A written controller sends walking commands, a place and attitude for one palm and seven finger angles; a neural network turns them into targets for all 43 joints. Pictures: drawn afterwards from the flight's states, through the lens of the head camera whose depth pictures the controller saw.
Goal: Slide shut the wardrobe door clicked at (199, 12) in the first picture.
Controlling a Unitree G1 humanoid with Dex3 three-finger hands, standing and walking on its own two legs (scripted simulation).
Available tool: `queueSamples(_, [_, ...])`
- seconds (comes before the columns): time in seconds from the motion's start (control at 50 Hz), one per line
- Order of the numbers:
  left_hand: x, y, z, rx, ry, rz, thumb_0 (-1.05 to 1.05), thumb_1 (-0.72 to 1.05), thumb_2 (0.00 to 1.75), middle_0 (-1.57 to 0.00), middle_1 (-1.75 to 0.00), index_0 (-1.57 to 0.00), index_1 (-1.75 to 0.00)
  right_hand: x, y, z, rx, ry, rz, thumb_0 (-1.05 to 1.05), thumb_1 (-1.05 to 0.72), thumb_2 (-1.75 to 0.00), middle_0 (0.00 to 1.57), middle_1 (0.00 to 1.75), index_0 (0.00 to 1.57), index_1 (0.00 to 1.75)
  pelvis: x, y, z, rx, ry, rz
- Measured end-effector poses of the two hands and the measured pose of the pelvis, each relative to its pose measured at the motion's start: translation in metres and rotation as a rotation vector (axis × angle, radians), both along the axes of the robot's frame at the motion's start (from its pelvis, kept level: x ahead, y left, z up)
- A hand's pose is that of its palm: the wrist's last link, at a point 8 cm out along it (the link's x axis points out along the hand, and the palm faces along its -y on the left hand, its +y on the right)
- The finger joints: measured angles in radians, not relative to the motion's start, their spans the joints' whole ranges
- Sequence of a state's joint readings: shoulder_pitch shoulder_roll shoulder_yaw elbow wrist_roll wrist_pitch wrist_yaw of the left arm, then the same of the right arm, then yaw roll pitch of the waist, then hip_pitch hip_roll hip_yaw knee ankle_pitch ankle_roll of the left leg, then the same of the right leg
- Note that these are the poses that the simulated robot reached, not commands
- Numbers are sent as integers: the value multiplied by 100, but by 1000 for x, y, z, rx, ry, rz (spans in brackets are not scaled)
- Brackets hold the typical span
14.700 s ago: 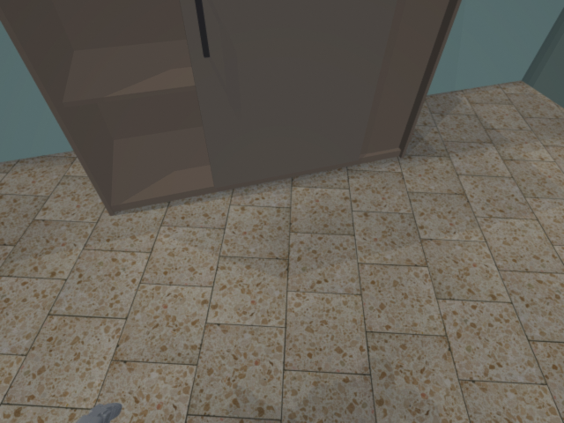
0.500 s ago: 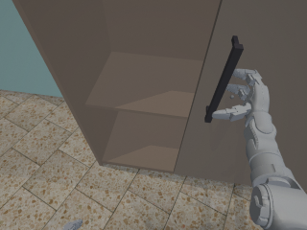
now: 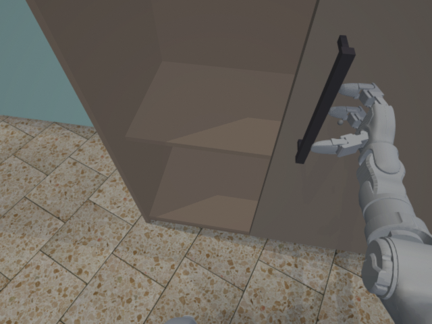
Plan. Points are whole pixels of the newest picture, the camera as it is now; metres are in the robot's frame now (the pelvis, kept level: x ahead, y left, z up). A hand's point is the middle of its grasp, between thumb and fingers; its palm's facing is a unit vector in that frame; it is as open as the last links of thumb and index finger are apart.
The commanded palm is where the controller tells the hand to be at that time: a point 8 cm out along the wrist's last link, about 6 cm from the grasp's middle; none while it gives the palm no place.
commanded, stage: slide the fingers in behind the handle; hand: right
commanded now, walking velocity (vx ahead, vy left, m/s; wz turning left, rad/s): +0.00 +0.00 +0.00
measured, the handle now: (317, 110) +0.52 -0.11 +0.11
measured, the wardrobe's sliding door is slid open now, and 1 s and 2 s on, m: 0.48 0.48 0.48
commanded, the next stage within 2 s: grip the handle and tug to test in 1.58 s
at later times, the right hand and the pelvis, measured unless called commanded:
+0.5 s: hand (332, 126) +0.47 -0.14 +0.12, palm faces +0.04 +1.00 +0.00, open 13.9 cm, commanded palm +0.44 -0.18 +0.12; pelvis +0.01 -0.01 +0.00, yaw +1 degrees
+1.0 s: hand (316, 126) +0.46 -0.11 +0.12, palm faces +0.03 +1.00 +0.00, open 14.0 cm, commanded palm +0.44 -0.15 +0.12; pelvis +0.02 +0.00 +0.01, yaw +1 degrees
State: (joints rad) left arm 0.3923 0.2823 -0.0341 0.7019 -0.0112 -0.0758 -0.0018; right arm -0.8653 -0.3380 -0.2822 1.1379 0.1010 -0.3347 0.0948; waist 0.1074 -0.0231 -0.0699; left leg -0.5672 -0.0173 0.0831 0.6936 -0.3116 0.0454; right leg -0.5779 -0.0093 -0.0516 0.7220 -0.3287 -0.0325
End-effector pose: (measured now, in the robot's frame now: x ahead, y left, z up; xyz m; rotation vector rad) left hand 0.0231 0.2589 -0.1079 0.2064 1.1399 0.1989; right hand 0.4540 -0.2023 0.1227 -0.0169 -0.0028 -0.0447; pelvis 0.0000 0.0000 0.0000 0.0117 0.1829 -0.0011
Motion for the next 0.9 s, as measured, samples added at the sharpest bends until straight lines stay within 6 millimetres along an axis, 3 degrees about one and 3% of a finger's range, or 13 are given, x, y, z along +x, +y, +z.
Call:
queueSamples(0.14, [3, -3, 1, -9, -23, 11, 1, 90, 89, -20, -30, -20, -30, -4, 6, -4, 5, 1, 11, -1, 50, -30, 33, 123, 34, 123, 2, -2, 1, -1, -6, 10])
queueSamples(0.58, [48, -13, 5, -25, -102, -24, 1, 90, 89, -20, -30, -20, -30, -7, 19, -7, 19, -1, 13, -1, 50, -30, 30, 120, 30, 120, 14, -6, 4, -1, -21, 10])
queueSamples(0.9, [53, -13, 3, -50, -114, -13, 1, 90, 89, -20, -30, -20, -30, -12, 38, -6, 6, -4, 9, -1, 50, -30, 30, 120, 30, 120, 17, -2, 5, -6, -35, 17])
